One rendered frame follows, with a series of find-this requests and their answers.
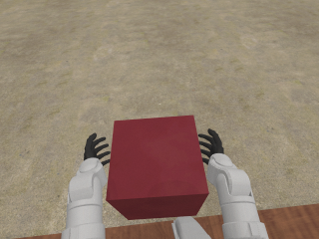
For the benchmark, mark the carton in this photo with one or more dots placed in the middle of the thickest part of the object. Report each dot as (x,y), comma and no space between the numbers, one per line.
(156,168)

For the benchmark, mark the robot left forearm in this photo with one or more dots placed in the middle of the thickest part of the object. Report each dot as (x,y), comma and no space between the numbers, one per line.
(84,219)

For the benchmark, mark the right robot thigh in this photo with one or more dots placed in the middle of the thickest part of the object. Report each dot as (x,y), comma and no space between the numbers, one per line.
(186,227)

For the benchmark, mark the robot right forearm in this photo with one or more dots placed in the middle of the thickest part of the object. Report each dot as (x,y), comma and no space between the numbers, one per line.
(239,212)

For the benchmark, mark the left robot hand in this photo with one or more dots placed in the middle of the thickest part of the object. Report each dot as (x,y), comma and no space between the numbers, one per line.
(91,151)

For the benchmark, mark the right robot hand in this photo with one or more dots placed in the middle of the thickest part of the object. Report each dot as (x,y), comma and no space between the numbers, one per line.
(214,147)

